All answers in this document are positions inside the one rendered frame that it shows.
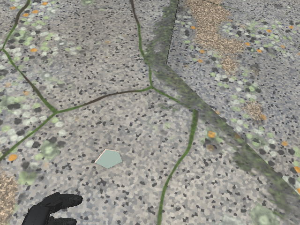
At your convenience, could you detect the left robot hand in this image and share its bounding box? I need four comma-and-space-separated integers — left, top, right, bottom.
22, 192, 83, 225

